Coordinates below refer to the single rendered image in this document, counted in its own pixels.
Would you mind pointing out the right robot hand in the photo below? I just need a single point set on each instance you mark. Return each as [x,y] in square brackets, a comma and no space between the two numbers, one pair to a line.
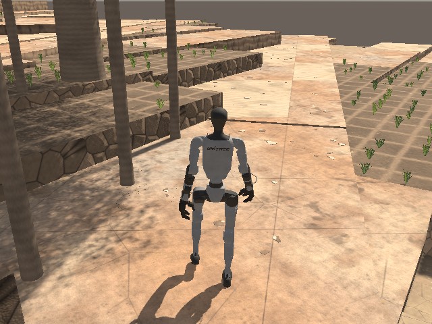
[244,192]

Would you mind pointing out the left robot forearm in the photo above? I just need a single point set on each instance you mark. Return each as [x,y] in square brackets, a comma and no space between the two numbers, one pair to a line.
[187,187]

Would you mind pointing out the robot left upper arm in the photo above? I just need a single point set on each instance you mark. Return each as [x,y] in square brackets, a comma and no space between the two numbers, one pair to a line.
[194,154]

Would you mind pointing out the right robot shin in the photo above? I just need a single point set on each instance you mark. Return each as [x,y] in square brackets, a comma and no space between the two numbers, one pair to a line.
[228,255]

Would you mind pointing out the right robot forearm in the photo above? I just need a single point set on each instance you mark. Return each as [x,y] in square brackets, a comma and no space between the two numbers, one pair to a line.
[247,179]

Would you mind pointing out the right robot thigh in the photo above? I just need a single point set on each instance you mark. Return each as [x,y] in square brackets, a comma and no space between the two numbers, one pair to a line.
[231,207]

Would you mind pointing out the left robot hand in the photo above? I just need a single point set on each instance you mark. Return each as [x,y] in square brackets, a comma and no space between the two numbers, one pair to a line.
[182,206]

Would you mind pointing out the robot right upper arm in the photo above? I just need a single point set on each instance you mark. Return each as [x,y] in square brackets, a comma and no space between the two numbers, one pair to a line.
[241,153]

